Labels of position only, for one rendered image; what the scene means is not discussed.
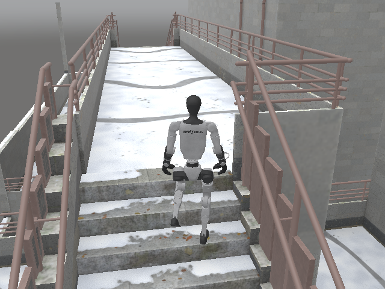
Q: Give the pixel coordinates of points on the left robot shin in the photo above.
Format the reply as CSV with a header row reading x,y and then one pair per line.
x,y
178,195

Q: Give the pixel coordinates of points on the robot left hand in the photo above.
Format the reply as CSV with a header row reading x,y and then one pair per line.
x,y
164,169

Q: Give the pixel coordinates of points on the right robot upper arm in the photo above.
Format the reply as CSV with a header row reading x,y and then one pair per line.
x,y
211,127

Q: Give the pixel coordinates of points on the robot right forearm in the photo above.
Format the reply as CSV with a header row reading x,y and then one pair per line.
x,y
221,157

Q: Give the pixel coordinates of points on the robot left forearm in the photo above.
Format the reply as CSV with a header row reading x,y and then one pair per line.
x,y
167,158

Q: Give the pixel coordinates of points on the left robot upper arm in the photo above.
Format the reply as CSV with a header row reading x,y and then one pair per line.
x,y
174,126

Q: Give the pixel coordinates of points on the robot right hand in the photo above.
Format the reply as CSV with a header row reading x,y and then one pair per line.
x,y
217,166

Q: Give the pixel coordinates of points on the right robot foot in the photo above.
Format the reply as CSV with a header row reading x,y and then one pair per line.
x,y
203,239

